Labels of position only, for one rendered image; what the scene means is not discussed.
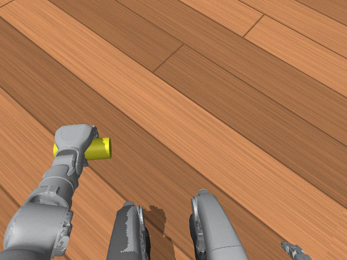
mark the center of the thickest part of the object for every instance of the left robot hand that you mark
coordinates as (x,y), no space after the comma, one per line
(80,136)

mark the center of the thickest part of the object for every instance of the can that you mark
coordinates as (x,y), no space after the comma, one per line
(100,148)

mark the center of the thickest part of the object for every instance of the right robot hand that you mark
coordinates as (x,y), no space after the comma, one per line
(295,252)

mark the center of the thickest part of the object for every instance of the right robot foot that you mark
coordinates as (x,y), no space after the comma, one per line
(198,255)

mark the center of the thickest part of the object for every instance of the left robot arm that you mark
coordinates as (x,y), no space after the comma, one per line
(41,227)

